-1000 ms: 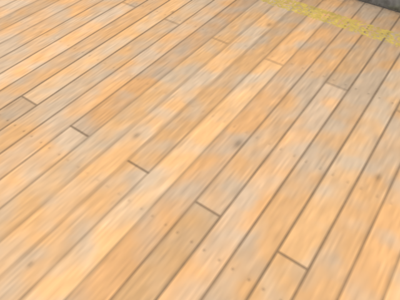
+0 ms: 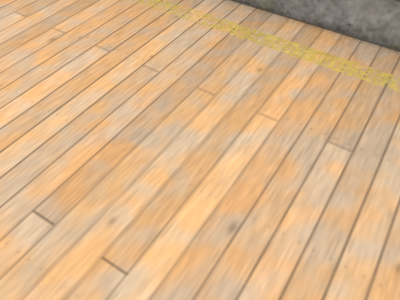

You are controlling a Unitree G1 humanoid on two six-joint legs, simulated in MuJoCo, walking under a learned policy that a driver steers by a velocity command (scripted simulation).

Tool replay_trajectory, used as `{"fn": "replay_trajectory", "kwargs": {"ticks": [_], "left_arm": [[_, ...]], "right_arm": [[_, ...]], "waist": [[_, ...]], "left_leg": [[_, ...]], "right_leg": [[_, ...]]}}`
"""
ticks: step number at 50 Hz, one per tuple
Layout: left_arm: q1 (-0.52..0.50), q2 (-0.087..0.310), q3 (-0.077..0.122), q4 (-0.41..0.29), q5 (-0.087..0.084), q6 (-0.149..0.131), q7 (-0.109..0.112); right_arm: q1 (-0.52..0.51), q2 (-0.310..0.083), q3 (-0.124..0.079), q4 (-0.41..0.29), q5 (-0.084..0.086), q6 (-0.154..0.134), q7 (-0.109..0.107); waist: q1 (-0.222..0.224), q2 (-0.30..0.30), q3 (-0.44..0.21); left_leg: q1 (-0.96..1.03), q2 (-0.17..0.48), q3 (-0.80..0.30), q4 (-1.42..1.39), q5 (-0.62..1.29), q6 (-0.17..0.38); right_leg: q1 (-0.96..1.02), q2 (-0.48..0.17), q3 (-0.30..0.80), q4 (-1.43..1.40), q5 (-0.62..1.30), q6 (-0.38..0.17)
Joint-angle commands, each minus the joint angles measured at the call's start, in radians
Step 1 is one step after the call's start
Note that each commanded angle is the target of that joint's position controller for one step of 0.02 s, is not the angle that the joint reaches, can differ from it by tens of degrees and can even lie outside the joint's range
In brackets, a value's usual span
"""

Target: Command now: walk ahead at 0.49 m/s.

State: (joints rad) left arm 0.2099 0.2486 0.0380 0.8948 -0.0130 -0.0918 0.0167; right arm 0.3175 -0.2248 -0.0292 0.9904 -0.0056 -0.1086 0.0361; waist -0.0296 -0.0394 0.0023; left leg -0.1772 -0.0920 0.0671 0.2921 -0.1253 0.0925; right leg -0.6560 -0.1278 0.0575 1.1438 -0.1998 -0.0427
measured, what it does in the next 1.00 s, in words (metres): walks ahead, turning left: right foot, then left foot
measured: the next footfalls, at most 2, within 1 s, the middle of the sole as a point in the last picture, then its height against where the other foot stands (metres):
right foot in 0.28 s outside the picture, level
left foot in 0.84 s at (152, 298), level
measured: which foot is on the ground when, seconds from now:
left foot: down 0.00-0.28, up 0.30-0.82, down 0.84-1.00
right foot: up 0.00-0.26, down 0.28-0.82, up 0.84-1.00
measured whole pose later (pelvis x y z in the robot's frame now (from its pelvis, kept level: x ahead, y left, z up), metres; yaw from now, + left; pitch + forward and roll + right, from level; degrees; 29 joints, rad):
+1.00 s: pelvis +0.49 +0.08 -0.01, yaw +30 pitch +2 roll -1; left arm 0.16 0.28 0.06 0.81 -0.01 -0.13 0.01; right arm 0.26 -0.26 -0.08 0.75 0.01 -0.05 0.03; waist -0.01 -0.02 0.05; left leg -0.32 -0.10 0.00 0.46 -0.17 0.11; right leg -0.52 -0.10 0.04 1.18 -0.33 0.00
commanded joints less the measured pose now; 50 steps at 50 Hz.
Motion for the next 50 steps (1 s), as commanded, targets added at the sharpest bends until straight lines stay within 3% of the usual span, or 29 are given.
{"fn": "replay_trajectory", "kwargs": {"ticks": [1, 5, 9, 12, 13, 14, 15, 16, 17, 18, 19, 20, 22, 25, 29, 32, 36, 37, 39, 40, 41, 42, 43, 44, 45, 46, 47, 48, 50], "left_arm": [[0.037, 0.047, 0.014, -0.041, 0.013, 0.004, 0.007], [-0.139, 0.034, 0.010, -0.093, 0.007, -0.012, -0.003], [-0.247, 0.046, 0.006, -0.128, -0.007, -0.027, -0.026], [-0.193, 0.094, 0.023, -0.127, -0.009, -0.044, -0.034], [-0.108, 0.118, 0.037, -0.105, -0.008, -0.048, -0.031], [0.053, 0.173, 0.061, -0.066, -0.001, -0.055, -0.023], [0.233, 0.263, 0.082, -0.048, 0.007, -0.050, -0.015], [0.256, 0.303, 0.089, -0.034, 0.025, -0.042, -0.024], [0.193, 0.173, 0.059, -0.063, 0.027, -0.046, -0.025], [0.122, 0.115, 0.042, -0.078, 0.017, -0.047, -0.025], [0.049, 0.099, 0.033, -0.086, 0.015, -0.045, -0.029], [0.013, 0.079, 0.030, -0.081, 0.014, -0.041, -0.030], [0.008, 0.068, 0.030, -0.062, 0.024, -0.043, -0.027], [0.037, 0.101, 0.044, -0.037, 0.026, -0.046, -0.018], [0.052, 0.130, 0.054, -0.024, 0.028, -0.034, -0.003], [0.081, 0.153, 0.061, -0.016, 0.020, -0.024, 0.005], [0.126, 0.175, 0.070, 0.002, 0.002, -0.002, 0.006], [0.122, 0.184, 0.073, 0.002, -0.002, 0.005, 0.006], [0.098, 0.217, 0.081, -0.008, -0.008, 0.016, 0.009], [0.085, 0.231, 0.085, -0.013, -0.010, 0.024, 0.012], [0.065, 0.232, 0.083, -0.020, -0.015, 0.030, 0.013], [0.072, 0.202, 0.071, -0.043, 0.004, 0.024, 0.015], [0.168, 0.034, 0.021, -0.101, 0.036, -0.009, -0.003], [0.057, 0.116, 0.030, -0.126, -0.010, -0.056, -0.017], [-0.036, 0.154, 0.042, -0.153, -0.043, -0.073, -0.021], [-0.040, 0.146, 0.038, -0.149, -0.026, -0.078, -0.014], [-0.026, 0.151, 0.047, -0.132, 0.001, -0.071, -0.005], [0.001, 0.159, 0.055, -0.130, 0.010, -0.056, -0.005], [0.006, 0.136, 0.056, -0.144, 0.021, -0.030, -0.007]], "right_arm": [[-0.038, -0.131, -0.020, -0.053, 0.000, -0.018, -0.020], [0.053, -0.155, -0.025, -0.041, 0.019, -0.001, -0.037], [0.113, -0.165, -0.032, -0.029, 0.032, 0.016, -0.044], [0.100, -0.178, -0.043, -0.035, 0.032, 0.030, -0.052], [0.085, -0.171, -0.041, -0.043, 0.029, 0.035, -0.053], [0.068, -0.133, -0.028, -0.060, 0.020, 0.034, -0.050], [0.060, -0.068, -0.008, -0.103, -0.006, 0.029, -0.048], [0.182, 0.015, 0.012, -0.127, 0.034, 0.008, -0.043], [0.147, -0.119, -0.018, -0.106, 0.058, 0.002, -0.048], [0.068, -0.157, -0.033, -0.122, 0.059, 0.005, -0.048], [0.042, -0.136, -0.034, -0.124, 0.050, 0.013, -0.052], [0.023, -0.121, -0.041, -0.130, 0.039, 0.022, -0.053], [0.035, -0.082, -0.043, -0.139, 0.041, 0.045, -0.042], [-0.015, -0.066, -0.046, -0.179, 0.036, 0.065, -0.038], [-0.121, -0.063, -0.046, -0.230, 0.031, 0.065, -0.025], [-0.234, -0.053, -0.038, -0.274, 0.025, 0.061, -0.004], [-0.333, -0.055, -0.035, -0.334, 0.030, 0.062, 0.020], [-0.338, -0.062, -0.038, -0.345, 0.031, 0.063, 0.025], [-0.292, -0.094, -0.055, -0.354, 0.030, 0.068, 0.028], [-0.204, -0.125, -0.074, -0.337, 0.033, 0.070, 0.027], [-0.044, -0.176, -0.105, -0.295, 0.035, 0.071, 0.019], [0.118, -0.270, -0.144, -0.254, 0.033, 0.079, -0.005], [0.073, -0.378, -0.150, -0.266, 0.033, 0.068, -0.011], [0.123, -0.301, -0.127, -0.289, 0.020, 0.055, -0.006], [0.086, -0.237, -0.109, -0.276, 0.014, 0.041, -0.002], [0.013, -0.197, -0.097, -0.289, 0.024, 0.035, -0.001], [-0.068, -0.162, -0.085, -0.308, 0.024, 0.035, -0.002], [-0.106, -0.140, -0.076, -0.325, 0.015, 0.035, -0.005], [-0.103, -0.153, -0.077, -0.326, 0.017, 0.029, -0.013]], "waist": [[0.047, 0.079, 0.055], [-0.012, 0.073, 0.059], [-0.043, 0.095, 0.071], [0.008, 0.124, 0.047], [0.056, 0.126, 0.007], [0.125, 0.097, -0.104], [0.179, -0.068, -0.281], [0.104, -0.390, -0.363], [0.116, -0.203, -0.273], [0.109, -0.106, -0.165], [0.075, -0.026, -0.114], [0.056, -0.030, -0.060], [0.029, -0.068, -0.028], [0.023, -0.030, 0.004], [0.042, -0.017, 0.037], [0.080, -0.008, 0.070], [0.101, -0.012, 0.101], [0.093, -0.019, 0.096], [0.045, -0.057, 0.040], [-0.009, -0.068, -0.015], [-0.098, -0.047, -0.097], [-0.158, 0.063, -0.181], [-0.009, 0.314, -0.265], [-0.090, 0.208, -0.375], [-0.090, 0.152, -0.224], [-0.042, 0.071, -0.150], [0.006, 0.041, -0.099], [0.041, 0.057, -0.084], [0.061, 0.060, -0.067]], "left_leg": [[-0.103, 0.280, -0.212, -0.210, 0.060, 0.171], [-0.034, 0.257, -0.201, -0.186, 0.068, 0.132], [0.043, 0.285, -0.245, -0.115, 0.014, 0.123], [0.088, 0.313, -0.306, -0.020, 0.013, 0.096], [0.078, 0.286, -0.299, 0.064, 0.091, 0.079], [0.000, 0.220, -0.256, 0.270, 0.141, 0.047], [-0.189, 0.122, -0.161, 0.613, -0.110, 0.005], [-0.536, 0.015, -0.146, 0.890, -0.467, -0.028], [-0.615, 0.086, -0.239, 1.020, -0.414, -0.024], [-0.626, 0.126, -0.225, 1.024, -0.307, -0.017], [-0.569, 0.169, -0.208, 0.993, -0.220, -0.029], [-0.546, 0.193, -0.203, 0.939, -0.167, -0.035], [-0.481, 0.216, -0.178, 0.907, -0.111, -0.044], [-0.544, 0.224, -0.179, 0.862, -0.045, -0.056], [-0.582, 0.218, -0.166, 0.654, 0.099, -0.066], [-0.569, 0.211, -0.103, 0.513, 0.165, -0.055], [-0.573, 0.197, -0.043, 0.411, 0.087, -0.023], [-0.547, 0.182, -0.021, 0.394, 0.043, -0.009], [-0.409, 0.116, 0.042, 0.382, -0.054, 0.029], [-0.286, 0.070, 0.069, 0.370, -0.088, 0.054], [-0.058, 0.020, 0.078, 0.293, -0.029, 0.090], [0.254, 0.120, -0.121, 0.253, -0.025, 0.145], [0.550, 0.374, -0.693, 0.153, -0.139, 0.322], [0.586, 0.436, -0.910, -0.012, -0.245, 0.353], [0.496, 0.408, -0.758, -0.019, -0.155, 0.294], [0.338, 0.362, -0.622, -0.010, -0.061, 0.251], [0.185, 0.316, -0.512, -0.014, 0.038, 0.218], [0.091, 0.286, -0.457, -0.036, 0.101, 0.205], [0.003, 0.259, -0.409, -0.066, 0.193, 0.210]], "right_leg": [[-0.030, -0.043, 0.002, -0.133, 0.154, 0.028], [0.010, 0.013, -0.025, -0.444, 0.296, 0.048], [0.073, 0.055, -0.024, -0.597, 0.254, 0.060], [0.193, 0.076, -0.017, -0.675, 0.144, 0.038], [0.308, 0.092, -0.035, -0.701, 0.101, 0.021], [0.539, 0.043, 0.006, -0.689, 0.106, -0.021], [0.830, -0.169, 0.219, -0.678, 0.100, -0.072], [1.057, -0.336, 0.666, -0.822, -0.079, -0.216], [0.965, -0.303, 0.629, -0.849, -0.148, -0.186], [0.833, -0.268, 0.437, -0.849, -0.077, -0.140], [0.707, -0.219, 0.313, -0.876, 0.022, -0.118], [0.628, -0.178, 0.221, -0.912, 0.073, -0.109], [0.547, -0.135, 0.093, -0.960, 0.166, -0.103], [0.545, -0.143, -0.008, -0.984, 0.300, -0.128], [0.575, -0.141, -0.112, -1.007, 0.304, -0.125], [0.610, -0.149, -0.177, -1.010, 0.288, -0.115], [0.721, -0.180, -0.229, -0.960, 0.335, -0.094], [0.738, -0.185, -0.245, -0.929, 0.406, -0.085], [0.749, -0.182, -0.278, -0.802, 0.729, -0.065], [0.740, -0.171, -0.294, -0.666, 0.873, -0.054], [0.666, -0.133, -0.317, -0.455, 0.883, -0.026], [0.404, -0.084, -0.316, -0.136, 0.560, 0.026], [-0.033, 0.118, -0.189, 0.201, -0.379, 0.076], [-0.144, 0.136, 0.028, 0.304, -0.393, 0.056], [-0.228, 0.089, 0.026, 0.280, -0.289, 0.028], [-0.177, 0.042, 0.027, 0.190, -0.192, 0.014], [-0.090, 0.009, 0.025, 0.107, -0.140, 0.021], [-0.015, -0.013, 0.033, 0.056, -0.107, 0.028], [0.034, -0.009, 0.015, -0.019, -0.072, 0.055]]}}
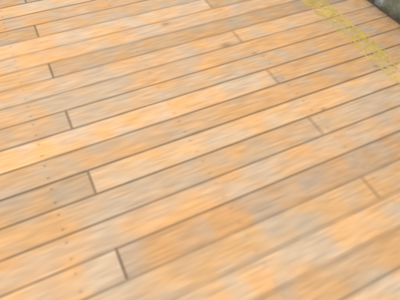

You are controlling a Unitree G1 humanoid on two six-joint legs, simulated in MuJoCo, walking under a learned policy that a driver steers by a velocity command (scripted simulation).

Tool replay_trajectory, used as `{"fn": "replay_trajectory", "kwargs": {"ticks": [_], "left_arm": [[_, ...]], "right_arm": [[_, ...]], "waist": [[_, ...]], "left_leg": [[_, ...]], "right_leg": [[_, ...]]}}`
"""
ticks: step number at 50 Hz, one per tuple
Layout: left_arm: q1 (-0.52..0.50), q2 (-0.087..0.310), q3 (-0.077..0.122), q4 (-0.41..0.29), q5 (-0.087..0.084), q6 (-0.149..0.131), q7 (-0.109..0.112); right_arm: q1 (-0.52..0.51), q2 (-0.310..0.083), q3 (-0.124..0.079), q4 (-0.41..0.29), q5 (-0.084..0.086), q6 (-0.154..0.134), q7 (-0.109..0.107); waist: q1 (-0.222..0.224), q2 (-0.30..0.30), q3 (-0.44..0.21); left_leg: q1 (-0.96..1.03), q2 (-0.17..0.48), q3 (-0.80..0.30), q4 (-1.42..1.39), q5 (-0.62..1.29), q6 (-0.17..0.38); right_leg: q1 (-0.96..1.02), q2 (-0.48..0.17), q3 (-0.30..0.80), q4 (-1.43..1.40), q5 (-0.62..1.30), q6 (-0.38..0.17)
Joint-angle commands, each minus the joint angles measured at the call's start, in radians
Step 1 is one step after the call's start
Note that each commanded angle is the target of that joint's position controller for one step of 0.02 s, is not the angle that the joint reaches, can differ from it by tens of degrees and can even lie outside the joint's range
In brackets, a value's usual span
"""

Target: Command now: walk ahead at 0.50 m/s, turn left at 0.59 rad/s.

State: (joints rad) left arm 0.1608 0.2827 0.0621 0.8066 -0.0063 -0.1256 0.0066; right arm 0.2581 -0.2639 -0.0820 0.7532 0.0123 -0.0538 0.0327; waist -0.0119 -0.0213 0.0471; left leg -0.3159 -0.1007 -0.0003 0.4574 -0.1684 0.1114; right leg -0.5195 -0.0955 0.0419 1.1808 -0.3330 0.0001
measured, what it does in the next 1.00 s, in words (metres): walks ahead, turning left: right foot, then left foot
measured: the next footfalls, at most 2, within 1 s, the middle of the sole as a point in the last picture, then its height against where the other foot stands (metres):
right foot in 0.34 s outside the picture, level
left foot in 0.84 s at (134, 272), level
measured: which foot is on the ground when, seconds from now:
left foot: down 0.00-0.36, up 0.38-0.82, down 0.84-1.00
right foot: up 0.00-0.32, down 0.34-0.86, up 0.88-1.00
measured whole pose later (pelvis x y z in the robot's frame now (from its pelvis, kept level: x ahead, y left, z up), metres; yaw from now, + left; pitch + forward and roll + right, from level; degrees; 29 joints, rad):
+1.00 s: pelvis +0.50 +0.11 +0.00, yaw +16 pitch +2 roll +0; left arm 0.29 0.31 0.06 0.83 -0.03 -0.06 -0.01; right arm 0.21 -0.25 -0.05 0.72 -0.01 -0.09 0.02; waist 0.01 -0.05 0.01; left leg -0.29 -0.01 0.08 0.44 -0.19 0.05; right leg -0.50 -0.07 0.04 1.14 -0.33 -0.02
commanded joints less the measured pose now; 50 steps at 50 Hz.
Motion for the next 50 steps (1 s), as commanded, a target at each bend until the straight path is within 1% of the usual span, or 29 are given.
{"fn": "replay_trajectory", "kwargs": {"ticks": [1, 3, 7, 12, 15, 16, 17, 18, 19, 20, 21, 22, 23, 24, 26, 29, 31, 34, 37, 39, 41, 42, 43, 44, 45, 46, 47, 48, 50], "left_arm": [[0.037, 0.089, 0.029, -0.067, 0.021, 0.012, 0.005], [-0.041, 0.073, 0.024, -0.100, 0.026, 0.019, 0.009], [-0.189, 0.045, 0.011, -0.147, 0.016, 0.011, -0.004], [-0.291, 0.068, 0.013, -0.199, 0.004, -0.010, -0.030], [-0.241, 0.096, 0.025, -0.198, -0.001, -0.024, -0.036], [-0.161, 0.112, 0.036, -0.180, 0.001, -0.029, -0.031], [-0.041, 0.145, 0.051, -0.159, 0.013, -0.033, -0.025], [0.135, 0.207, 0.066, -0.147, 0.025, -0.028, -0.014], [0.206, 0.243, 0.076, -0.104, 0.029, -0.016, -0.024], [0.188, 0.143, 0.054, -0.118, 0.004, -0.010, -0.027], [0.150, 0.088, 0.039, -0.122, 0.000, -0.003, -0.024], [0.100, 0.082, 0.031, -0.123, 0.010, 0.005, -0.026], [0.073, 0.073, 0.026, -0.114, 0.015, 0.009, -0.028], [0.062, 0.065, 0.021, -0.108, 0.022, 0.007, -0.028], [0.065, 0.061, 0.020, -0.089, 0.012, -0.001, -0.032], [0.089, 0.114, 0.033, -0.063, 0.000, -0.004, -0.029], [0.102, 0.133, 0.037, -0.052, -0.005, 0.005, -0.025], [0.145, 0.155, 0.038, -0.031, -0.015, 0.019, -0.023], [0.196, 0.170, 0.038, -0.004, -0.024, 0.032, -0.024], [0.199, 0.184, 0.041, 0.008, -0.028, 0.043, -0.021], [0.182, 0.183, 0.037, 0.012, -0.031, 0.052, -0.015], [0.189, 0.146, 0.021, 0.010, -0.022, 0.052, -0.013], [0.227, 0.059, -0.012, -0.028, 0.001, 0.040, -0.015], [0.257, 0.037, -0.022, -0.029, -0.011, 0.024, -0.013], [0.201, 0.134, 0.006, -0.033, -0.036, 0.018, -0.016], [0.144, 0.140, 0.009, -0.049, -0.042, 0.019, -0.019], [0.121, 0.129, 0.011, -0.050, -0.030, 0.028, -0.016], [0.128, 0.124, 0.018, -0.044, -0.021, 0.042, -0.013], [0.166, 0.087, 0.015, -0.027, -0.023, 0.069, -0.014]], "right_arm": [[-0.025, -0.127, -0.028, -0.084, 0.001, -0.028, -0.016], [0.018, -0.151, -0.034, -0.074, 0.004, -0.028, -0.031], [0.087, -0.147, -0.032, -0.056, 0.011, -0.017, -0.046], [0.153, -0.147, -0.031, -0.030, 0.018, -0.004, -0.054], [0.131, -0.156, -0.036, -0.036, 0.016, 0.010, -0.062], [0.107, -0.149, -0.033, -0.046, 0.016, 0.012, -0.062], [0.078, -0.118, -0.022, -0.064, 0.012, 0.010, -0.056], [0.068, -0.071, -0.002, -0.093, -0.010, 0.005, -0.052], [0.244, -0.020, 0.014, -0.099, 0.023, -0.002, -0.051], [0.242, -0.118, 0.001, -0.062, 0.032, -0.003, -0.053], [0.132, -0.159, -0.009, -0.070, 0.024, 0.000, -0.051], [0.068, -0.145, -0.007, -0.082, 0.012, 0.001, -0.051], [0.024, -0.129, -0.008, -0.097, -0.001, -0.004, -0.048], [0.031, -0.110, -0.007, -0.100, 0.004, -0.004, -0.041], [0.046, -0.073, 0.001, -0.095, 0.009, 0.000, -0.036], [-0.035, -0.048, 0.017, -0.124, -0.007, -0.004, -0.034], [-0.097, -0.036, 0.027, -0.134, -0.006, -0.014, -0.026], [-0.191, -0.036, 0.032, -0.151, 0.001, -0.023, -0.015], [-0.260, -0.057, 0.028, -0.178, 0.010, -0.027, -0.004], [-0.263, -0.076, 0.022, -0.187, 0.011, -0.030, 0.002], [-0.127, -0.118, -0.003, -0.147, 0.000, -0.031, -0.003], [0.024, -0.170, -0.029, -0.109, -0.008, -0.030, -0.013], [0.174, -0.272, -0.052, -0.097, -0.033, -0.025, -0.026], [0.208, -0.262, -0.047, -0.085, -0.018, -0.021, -0.023], [0.172, -0.194, -0.025, -0.082, -0.012, -0.025, -0.019], [0.110, -0.156, -0.011, -0.087, -0.009, -0.028, -0.017], [0.039, -0.122, 0.000, -0.087, -0.012, -0.033, -0.012], [-0.010, -0.092, 0.007, -0.087, -0.015, -0.042, -0.009], [-0.045, -0.086, 0.004, -0.072, -0.023, -0.060, -0.008]], "waist": [[0.042, 0.040, -0.102], [0.021, 0.047, -0.074], [-0.038, 0.100, -0.050], [-0.073, 0.114, -0.038], [-0.037, 0.153, -0.049], [0.007, 0.164, -0.081], [0.069, 0.145, -0.171], [0.136, 0.031, -0.327], [0.052, -0.337, -0.439], [0.070, -0.218, -0.352], [0.096, -0.103, -0.214], [0.075, -0.016, -0.128], [0.055, -0.004, -0.068], [0.026, -0.033, -0.058], [0.008, -0.071, -0.062], [0.018, -0.054, -0.049], [0.038, -0.046, -0.047], [0.075, -0.054, -0.034], [0.092, -0.068, -0.018], [0.073, -0.080, -0.015], [-0.013, -0.065, -0.087], [-0.081, -0.031, -0.183], [-0.111, 0.162, -0.340], [-0.104, 0.308, -0.416], [-0.111, 0.197, -0.289], [-0.083, 0.164, -0.192], [-0.048, 0.118, -0.127], [-0.015, 0.134, -0.089], [0.022, 0.141, -0.067]], "left_leg": [[0.116, 0.256, -0.313, -0.238, 0.275, 0.193], [0.100, 0.234, -0.279, -0.243, 0.306, 0.180], [0.101, 0.186, -0.256, -0.220, 0.203, 0.120], [0.206, 0.226, -0.364, -0.133, 0.150, 0.103], [0.252, 0.245, -0.434, -0.054, 0.211, 0.085], [0.241, 0.220, -0.431, 0.004, 0.293, 0.069], [0.184, 0.166, -0.390, 0.152, 0.341, 0.037], [0.024, 0.096, -0.299, 0.441, 0.152, -0.004], [-0.338, -0.026, -0.213, 0.732, -0.423, -0.066], [-0.450, 0.059, -0.238, 0.856, -0.399, -0.074], [-0.471, 0.087, -0.210, 0.877, -0.300, -0.082], [-0.434, 0.118, -0.172, 0.852, -0.231, -0.086], [-0.413, 0.141, -0.164, 0.800, -0.191, -0.086], [-0.365, 0.166, -0.157, 0.761, -0.171, -0.081], [-0.330, 0.180, -0.119, 0.682, -0.165, -0.085], [-0.358, 0.209, -0.080, 0.520, -0.079, -0.100], [-0.334, 0.212, -0.058, 0.387, 0.030, -0.102], [-0.262, 0.182, -0.020, 0.223, 0.142, -0.106], [-0.242, 0.163, -0.010, 0.139, 0.126, -0.092], [-0.205, 0.150, -0.002, 0.091, 0.072, -0.065], [0.020, 0.105, 0.040, 0.019, 0.072, -0.026], [0.259, 0.147, -0.011, 0.023, 0.083, 0.009], [0.625, 0.415, -0.362, 0.023, 0.050, 0.122], [0.695, 0.530, -0.684, -0.116, -0.093, 0.205], [0.589, 0.499, -0.600, -0.141, -0.164, 0.168], [0.465, 0.459, -0.456, -0.160, -0.148, 0.131], [0.344, 0.414, -0.360, -0.200, -0.101, 0.111], [0.260, 0.380, -0.282, -0.238, -0.045, 0.093], [0.165, 0.354, -0.179, -0.296, 0.058, 0.088]], "right_leg": [[-0.105, -0.032, 0.022, -0.100, 0.094, 0.027], [-0.139, -0.011, 0.011, -0.225, 0.197, 0.049], [-0.101, 0.051, 0.009, -0.518, 0.413, 0.047], [-0.071, 0.094, 0.027, -0.676, 0.400, 0.021], [0.021, 0.110, 0.027, -0.719, 0.278, -0.010], [0.136, 0.122, 0.005, -0.757, 0.278, -0.032], [0.346, 0.070, 0.034, -0.757, 0.309, -0.075], [0.639, -0.109, 0.208, -0.725, 0.291, -0.141], [0.941, -0.316, 0.673, -0.806, 0.103, -0.299], [0.884, -0.315, 0.726, -0.853, -0.095, -0.271], [0.745, -0.269, 0.568, -0.873, -0.083, -0.231], [0.598, -0.226, 0.452, -0.898, 0.025, -0.213], [0.491, -0.189, 0.378, -0.925, 0.123, -0.214], [0.428, -0.158, 0.313, -0.949, 0.180, -0.208], [0.383, -0.128, 0.231, -0.985, 0.257, -0.220], [0.379, -0.139, 0.165, -1.026, 0.357, -0.244], [0.379, -0.121, 0.106, -1.036, 0.372, -0.229], [0.376, -0.100, 0.043, -1.027, 0.363, -0.201], [0.434, -0.138, 0.056, -1.000, 0.340, -0.188], [0.473, -0.164, 0.064, -0.964, 0.367, -0.171], [0.457, -0.127, 0.012, -0.801, 0.575, -0.133], [0.354, -0.073, -0.028, -0.595, 0.577, -0.097], [0.018, 0.040, -0.095, -0.207, 0.243, -0.028], [-0.196, 0.120, 0.009, 0.015, -0.248, -0.017], [-0.282, 0.067, 0.078, 0.105, -0.209, -0.028], [-0.288, 0.026, 0.059, 0.089, -0.121, -0.037], [-0.252, -0.007, 0.049, 0.038, -0.042, -0.032], [-0.205, -0.033, 0.056, -0.008, 0.016, -0.026], [-0.128, -0.038, 0.060, -0.021, 0.093, -0.010]]}}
